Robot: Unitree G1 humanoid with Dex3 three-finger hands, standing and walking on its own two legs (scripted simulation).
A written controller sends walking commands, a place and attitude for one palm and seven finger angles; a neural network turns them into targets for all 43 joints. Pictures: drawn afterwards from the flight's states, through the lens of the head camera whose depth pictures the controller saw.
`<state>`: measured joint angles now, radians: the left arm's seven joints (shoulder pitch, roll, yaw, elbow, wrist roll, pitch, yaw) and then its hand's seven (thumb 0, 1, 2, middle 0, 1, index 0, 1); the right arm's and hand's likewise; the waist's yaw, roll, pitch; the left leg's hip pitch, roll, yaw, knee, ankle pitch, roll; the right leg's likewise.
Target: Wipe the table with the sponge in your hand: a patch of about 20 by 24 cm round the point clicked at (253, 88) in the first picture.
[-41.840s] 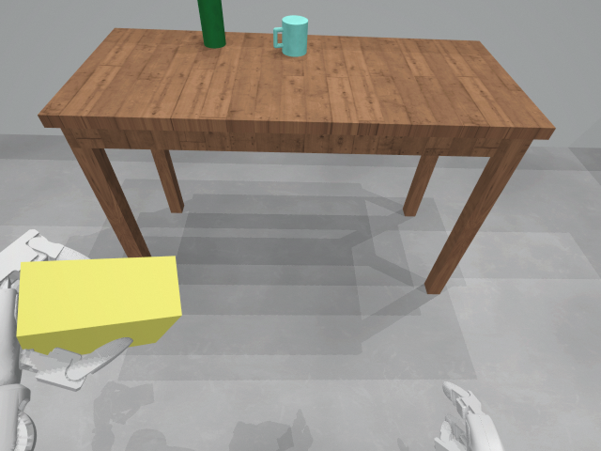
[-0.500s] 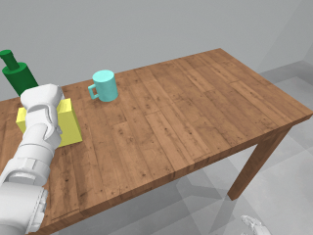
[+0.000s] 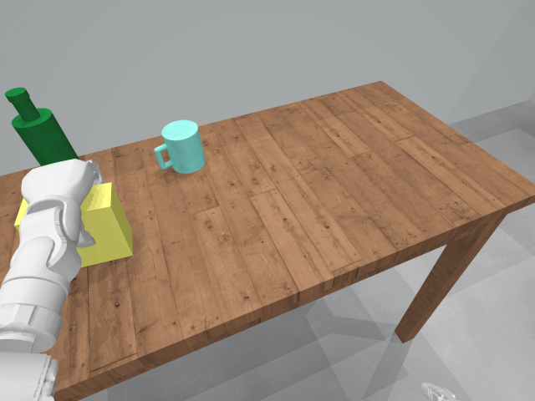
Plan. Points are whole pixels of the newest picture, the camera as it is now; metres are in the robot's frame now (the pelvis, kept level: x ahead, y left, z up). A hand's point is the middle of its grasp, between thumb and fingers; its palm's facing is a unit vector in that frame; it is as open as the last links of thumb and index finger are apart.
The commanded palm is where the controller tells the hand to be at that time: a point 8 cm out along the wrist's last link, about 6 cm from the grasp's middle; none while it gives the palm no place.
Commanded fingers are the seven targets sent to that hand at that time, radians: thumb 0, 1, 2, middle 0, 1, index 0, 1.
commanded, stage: wipe back along the first lane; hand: left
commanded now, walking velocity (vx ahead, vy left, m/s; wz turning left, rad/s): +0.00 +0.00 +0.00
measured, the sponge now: (86, 236) +0.35 +0.34 +0.06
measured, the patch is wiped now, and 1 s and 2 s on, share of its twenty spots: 1.00 1.00 1.00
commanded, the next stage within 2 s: lift the sponge slowly off the table in 1.34 s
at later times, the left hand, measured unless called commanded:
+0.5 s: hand (80, 222) +0.34 +0.31 +0.11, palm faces +0.03 -0.04 -1.00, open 10.1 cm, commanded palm +0.30 +0.29 +0.15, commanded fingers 0.00 0.10 1.30 -1.20 -1.60 -1.20 -1.60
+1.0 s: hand (85, 252) +0.28 +0.28 +0.11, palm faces +0.10 -0.07 -0.99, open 10.1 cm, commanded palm +0.24 +0.27 +0.15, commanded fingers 0.00 0.10 1.30 -1.20 -1.60 -1.20 -1.60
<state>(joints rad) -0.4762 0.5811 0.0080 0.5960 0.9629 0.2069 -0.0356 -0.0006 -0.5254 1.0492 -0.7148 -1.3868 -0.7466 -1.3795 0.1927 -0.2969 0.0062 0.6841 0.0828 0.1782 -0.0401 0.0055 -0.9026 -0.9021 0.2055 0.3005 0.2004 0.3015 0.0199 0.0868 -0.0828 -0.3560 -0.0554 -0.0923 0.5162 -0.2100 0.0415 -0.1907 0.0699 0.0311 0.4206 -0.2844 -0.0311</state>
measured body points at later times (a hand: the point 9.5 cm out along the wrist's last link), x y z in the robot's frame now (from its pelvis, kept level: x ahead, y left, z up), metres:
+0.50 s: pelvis +0.00 +0.01 +0.00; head -0.02 -0.01 +0.45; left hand +0.33 +0.31 +0.17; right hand +0.19 -0.22 -0.10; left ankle +0.03 +0.09 -0.74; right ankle -0.04 -0.11 -0.74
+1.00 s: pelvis +0.00 +0.00 +0.00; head -0.03 -0.03 +0.44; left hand +0.27 +0.28 +0.17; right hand +0.24 -0.21 -0.07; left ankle +0.03 +0.09 -0.74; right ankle -0.04 -0.11 -0.74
